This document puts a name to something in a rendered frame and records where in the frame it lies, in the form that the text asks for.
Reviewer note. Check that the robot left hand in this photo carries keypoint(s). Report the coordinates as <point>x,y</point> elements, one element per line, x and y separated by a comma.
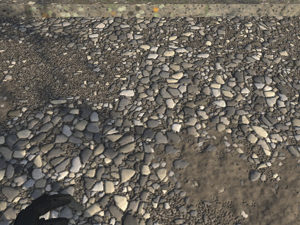
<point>41,206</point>

